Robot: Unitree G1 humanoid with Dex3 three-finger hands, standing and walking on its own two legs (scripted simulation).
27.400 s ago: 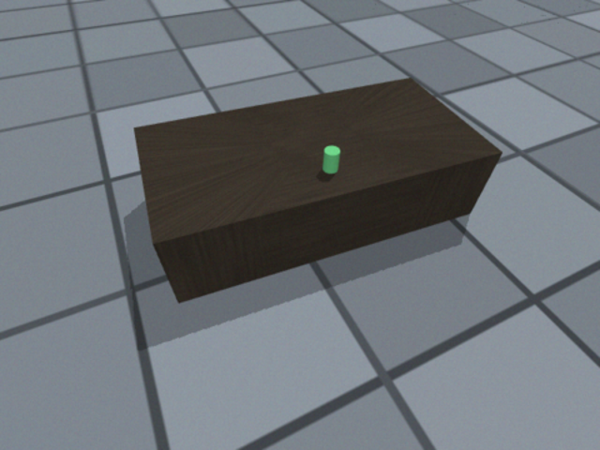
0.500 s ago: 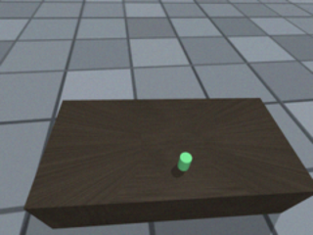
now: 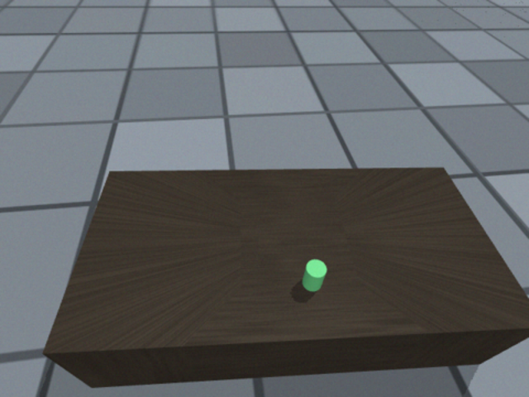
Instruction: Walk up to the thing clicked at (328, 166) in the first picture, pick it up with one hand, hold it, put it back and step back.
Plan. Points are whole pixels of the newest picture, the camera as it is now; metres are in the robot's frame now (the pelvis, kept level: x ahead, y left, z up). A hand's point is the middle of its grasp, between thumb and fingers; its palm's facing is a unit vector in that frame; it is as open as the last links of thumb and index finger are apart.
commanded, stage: stand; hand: right
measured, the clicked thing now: (314, 275) +0.54 -0.15 -0.38
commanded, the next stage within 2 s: step back in 0.44 s
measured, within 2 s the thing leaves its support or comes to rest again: neither
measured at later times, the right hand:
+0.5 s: hand out of the picture +0.06 -0.26 -0.15, palm faces -0.01 +0.94 -0.35, open 7.4 cm
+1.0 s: hand out of the picture +0.00 -0.30 -0.18, palm faces -0.12 +0.92 -0.37, open 7.4 cm
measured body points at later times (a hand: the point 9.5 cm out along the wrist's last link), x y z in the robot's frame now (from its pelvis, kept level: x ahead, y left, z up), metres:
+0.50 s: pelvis -0.01 +0.00 +0.00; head +0.01 +0.01 +0.45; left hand +0.06 +0.30 -0.14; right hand +0.06 -0.31 -0.13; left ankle +0.01 +0.10 -0.75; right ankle -0.06 -0.13 -0.75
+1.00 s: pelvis -0.10 -0.04 -0.02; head -0.03 -0.05 +0.42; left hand -0.02 +0.27 -0.13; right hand +0.01 -0.35 -0.16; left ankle -0.15 +0.09 -0.69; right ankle -0.09 -0.14 -0.75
